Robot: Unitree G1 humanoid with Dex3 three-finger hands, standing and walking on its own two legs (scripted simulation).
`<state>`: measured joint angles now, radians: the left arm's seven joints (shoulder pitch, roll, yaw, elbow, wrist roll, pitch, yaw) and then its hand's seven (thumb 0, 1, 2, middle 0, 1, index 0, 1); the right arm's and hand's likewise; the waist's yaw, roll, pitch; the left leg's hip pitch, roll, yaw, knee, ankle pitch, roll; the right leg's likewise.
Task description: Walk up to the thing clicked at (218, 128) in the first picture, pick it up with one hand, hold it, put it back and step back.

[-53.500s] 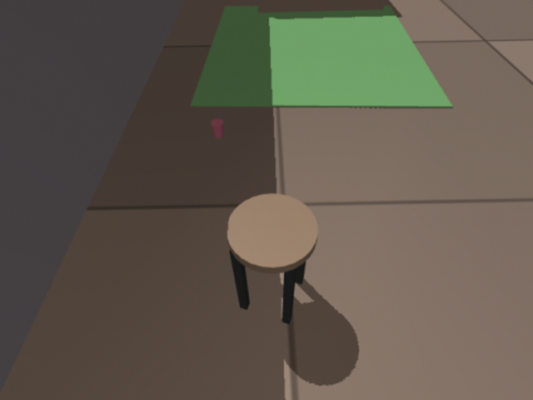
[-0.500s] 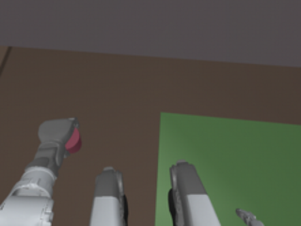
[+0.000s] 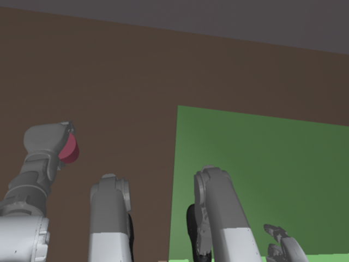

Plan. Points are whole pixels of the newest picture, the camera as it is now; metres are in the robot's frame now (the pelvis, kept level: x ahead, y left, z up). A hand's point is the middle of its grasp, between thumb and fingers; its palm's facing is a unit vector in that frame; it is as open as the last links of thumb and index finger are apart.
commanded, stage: crouch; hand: left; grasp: from above
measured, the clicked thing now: (64, 149) +0.40 +0.28 -0.23
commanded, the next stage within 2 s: lower in 0.46 s
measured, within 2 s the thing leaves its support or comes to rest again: rests again in 1.40 s
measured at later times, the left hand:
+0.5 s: hand (63, 153) +0.39 +0.28 -0.23, palm faces -0.46 -0.08 -0.88, open 10.0 cm
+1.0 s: hand (71, 157) +0.39 +0.28 -0.29, palm faces -0.46 -0.10 -0.88, open 10.0 cm
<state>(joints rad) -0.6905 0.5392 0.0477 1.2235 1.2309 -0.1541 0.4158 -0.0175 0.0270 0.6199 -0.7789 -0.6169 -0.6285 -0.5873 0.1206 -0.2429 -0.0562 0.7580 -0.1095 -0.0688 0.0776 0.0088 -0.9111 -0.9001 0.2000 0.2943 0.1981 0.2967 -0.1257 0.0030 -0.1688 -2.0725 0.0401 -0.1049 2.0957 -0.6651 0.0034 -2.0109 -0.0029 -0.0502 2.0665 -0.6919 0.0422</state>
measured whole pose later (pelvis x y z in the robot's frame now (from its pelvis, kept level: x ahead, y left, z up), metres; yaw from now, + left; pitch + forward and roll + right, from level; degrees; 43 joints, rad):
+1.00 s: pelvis -0.01 +0.00 -0.10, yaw -1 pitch +33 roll -8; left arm -0.79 0.62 0.12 1.42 1.29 -0.24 0.52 -0.02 0.03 0.63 -0.76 -0.65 -0.61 -0.61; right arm 0.10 -0.25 -0.02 0.81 -0.16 -0.09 0.14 0.01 -0.92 -0.90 0.20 0.30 0.20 0.30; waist -0.17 -0.03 -0.07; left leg -2.31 0.03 -0.14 2.40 -0.67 -0.01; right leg -2.25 0.01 -0.05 2.36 -0.69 0.05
